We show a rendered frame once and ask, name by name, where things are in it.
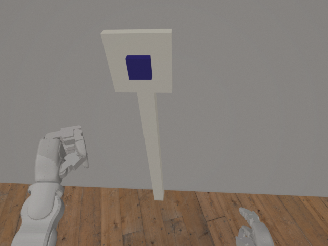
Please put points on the right robot hand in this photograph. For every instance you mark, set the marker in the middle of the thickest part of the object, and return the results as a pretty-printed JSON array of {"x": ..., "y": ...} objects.
[{"x": 257, "y": 235}]

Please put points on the left robot hand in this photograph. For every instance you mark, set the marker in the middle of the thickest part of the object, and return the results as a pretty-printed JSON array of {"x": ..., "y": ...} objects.
[{"x": 51, "y": 152}]

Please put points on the robot left forearm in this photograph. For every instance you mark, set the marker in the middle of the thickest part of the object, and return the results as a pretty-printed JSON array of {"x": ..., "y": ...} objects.
[{"x": 40, "y": 214}]

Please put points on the button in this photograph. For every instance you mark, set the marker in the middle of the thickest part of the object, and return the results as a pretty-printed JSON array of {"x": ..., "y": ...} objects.
[{"x": 139, "y": 67}]

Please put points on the panel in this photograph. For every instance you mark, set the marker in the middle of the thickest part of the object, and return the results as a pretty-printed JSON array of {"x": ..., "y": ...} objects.
[{"x": 158, "y": 44}]

